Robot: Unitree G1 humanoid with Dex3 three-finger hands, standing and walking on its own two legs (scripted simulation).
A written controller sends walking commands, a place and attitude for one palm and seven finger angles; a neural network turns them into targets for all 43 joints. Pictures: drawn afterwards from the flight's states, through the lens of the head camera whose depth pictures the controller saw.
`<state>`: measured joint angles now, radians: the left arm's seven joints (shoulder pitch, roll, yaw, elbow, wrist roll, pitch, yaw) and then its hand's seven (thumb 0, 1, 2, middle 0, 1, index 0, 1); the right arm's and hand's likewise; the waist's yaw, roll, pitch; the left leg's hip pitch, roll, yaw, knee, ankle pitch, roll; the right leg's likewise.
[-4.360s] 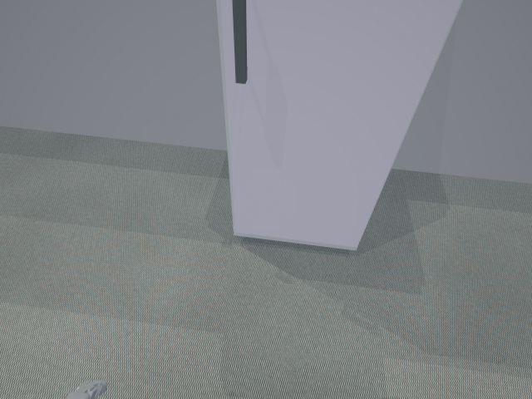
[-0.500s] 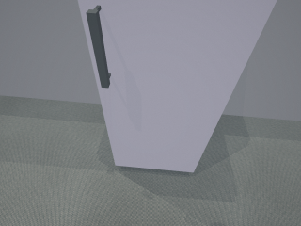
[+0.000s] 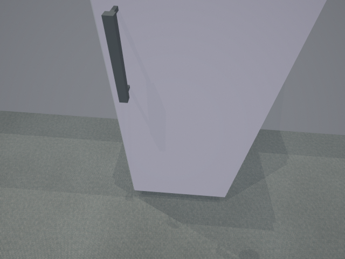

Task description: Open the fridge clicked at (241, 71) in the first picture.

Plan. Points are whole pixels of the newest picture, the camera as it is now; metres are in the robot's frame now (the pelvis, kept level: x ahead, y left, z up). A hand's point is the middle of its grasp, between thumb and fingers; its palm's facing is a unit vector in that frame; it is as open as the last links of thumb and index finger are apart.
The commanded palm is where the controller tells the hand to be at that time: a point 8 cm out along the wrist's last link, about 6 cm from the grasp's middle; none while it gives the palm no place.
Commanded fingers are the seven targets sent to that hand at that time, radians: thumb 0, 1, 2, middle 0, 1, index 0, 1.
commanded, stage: come to a stop and stand still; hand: left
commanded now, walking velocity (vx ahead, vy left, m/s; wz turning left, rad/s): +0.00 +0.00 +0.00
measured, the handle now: (120, 59) +0.56 +0.18 +0.18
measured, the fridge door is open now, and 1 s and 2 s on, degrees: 0 0 0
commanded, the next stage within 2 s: look again from close up in 0.16 s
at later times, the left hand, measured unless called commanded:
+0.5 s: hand out of the picture +0.03 +0.19 -0.17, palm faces +0.02 -0.97 -0.24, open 7.4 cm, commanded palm none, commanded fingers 0.00 0.90 0.90 -0.20 -0.30 -0.20 -0.30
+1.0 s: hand out of the picture +0.07 +0.16 -0.18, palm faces +0.01 -0.98 -0.22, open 7.4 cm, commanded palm none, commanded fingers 0.00 0.90 0.90 -0.20 -0.30 -0.20 -0.30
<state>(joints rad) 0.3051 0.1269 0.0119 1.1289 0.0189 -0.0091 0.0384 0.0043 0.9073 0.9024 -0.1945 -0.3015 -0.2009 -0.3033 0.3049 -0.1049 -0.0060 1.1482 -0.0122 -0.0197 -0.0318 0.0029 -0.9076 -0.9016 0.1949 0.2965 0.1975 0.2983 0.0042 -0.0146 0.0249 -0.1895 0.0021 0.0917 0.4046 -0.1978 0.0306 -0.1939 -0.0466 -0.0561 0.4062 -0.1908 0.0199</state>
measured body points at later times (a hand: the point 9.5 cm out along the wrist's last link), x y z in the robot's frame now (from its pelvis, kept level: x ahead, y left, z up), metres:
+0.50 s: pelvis +0.03 +0.01 -0.01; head +0.03 -0.01 +0.44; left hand +0.03 +0.24 -0.16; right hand +0.05 -0.22 -0.17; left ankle +0.02 +0.10 -0.74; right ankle +0.02 -0.13 -0.74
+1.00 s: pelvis +0.04 -0.02 +0.00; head +0.05 -0.02 +0.45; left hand +0.07 +0.22 -0.16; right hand +0.06 -0.25 -0.16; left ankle +0.02 +0.10 -0.74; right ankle +0.02 -0.13 -0.74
